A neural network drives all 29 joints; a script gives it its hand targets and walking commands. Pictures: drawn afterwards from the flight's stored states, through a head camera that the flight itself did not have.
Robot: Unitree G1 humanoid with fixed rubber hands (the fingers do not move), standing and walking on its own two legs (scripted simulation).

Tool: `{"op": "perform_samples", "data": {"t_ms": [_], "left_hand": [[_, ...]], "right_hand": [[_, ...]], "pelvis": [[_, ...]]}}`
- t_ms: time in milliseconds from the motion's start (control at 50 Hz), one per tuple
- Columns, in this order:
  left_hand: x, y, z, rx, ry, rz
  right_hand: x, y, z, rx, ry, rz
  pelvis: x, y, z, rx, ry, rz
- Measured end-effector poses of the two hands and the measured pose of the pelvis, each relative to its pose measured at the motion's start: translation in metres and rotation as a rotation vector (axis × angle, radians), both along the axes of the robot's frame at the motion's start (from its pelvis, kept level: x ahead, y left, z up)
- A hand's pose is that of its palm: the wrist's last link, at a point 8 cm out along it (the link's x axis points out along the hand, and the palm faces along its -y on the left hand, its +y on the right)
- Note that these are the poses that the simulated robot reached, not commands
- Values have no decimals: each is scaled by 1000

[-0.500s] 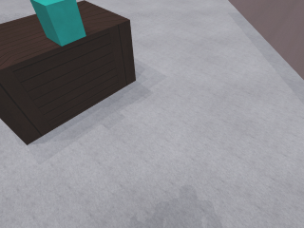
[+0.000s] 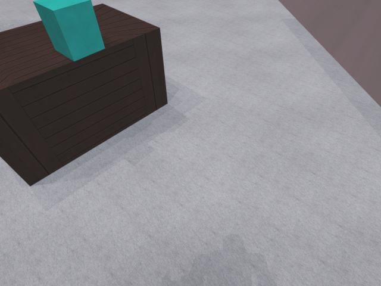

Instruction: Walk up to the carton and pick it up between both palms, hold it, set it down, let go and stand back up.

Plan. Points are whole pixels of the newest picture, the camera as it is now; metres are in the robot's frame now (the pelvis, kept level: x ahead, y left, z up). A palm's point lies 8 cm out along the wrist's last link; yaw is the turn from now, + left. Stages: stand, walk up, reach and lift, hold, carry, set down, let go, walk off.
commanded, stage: stand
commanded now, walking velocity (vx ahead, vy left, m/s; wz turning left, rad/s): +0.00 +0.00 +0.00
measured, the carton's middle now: (71, 26) +1.38 +0.63 -0.02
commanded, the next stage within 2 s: walk up in 0.96 s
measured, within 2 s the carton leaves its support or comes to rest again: neither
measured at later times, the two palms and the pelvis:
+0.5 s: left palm out of the picture +0.03 +0.25 -0.13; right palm out of the picture +0.00 -0.25 -0.13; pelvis +0.00 +0.00 +0.00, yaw +0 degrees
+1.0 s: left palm out of the picture +0.02 +0.24 -0.13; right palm out of the picture -0.01 -0.24 -0.13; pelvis +0.00 +0.00 +0.00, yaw +0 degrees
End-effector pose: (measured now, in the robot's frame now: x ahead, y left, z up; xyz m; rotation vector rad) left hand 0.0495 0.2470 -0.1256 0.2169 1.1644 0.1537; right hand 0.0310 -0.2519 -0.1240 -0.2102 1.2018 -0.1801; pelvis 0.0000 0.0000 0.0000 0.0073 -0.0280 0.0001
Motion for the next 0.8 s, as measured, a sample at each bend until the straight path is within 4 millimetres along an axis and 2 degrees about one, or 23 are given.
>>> {"op": "perform_samples", "data": {"t_ms": [180, 520, 800], "left_hand": [[-2, 1, -1, 3, 8, 7], [-22, -2, -4, 5, 73, 11], [-27, -10, -7, -10, 94, 20]], "right_hand": [[-3, 1, -2, 3, 7, -12], [-30, 4, -6, 14, 80, -45], [-37, 5, -8, 20, 101, -57]], "pelvis": [[0, 1, 0, 2, -9, -2], [-4, 0, 1, 3, -6, -8], [-3, -2, 2, 3, -1, -10]]}}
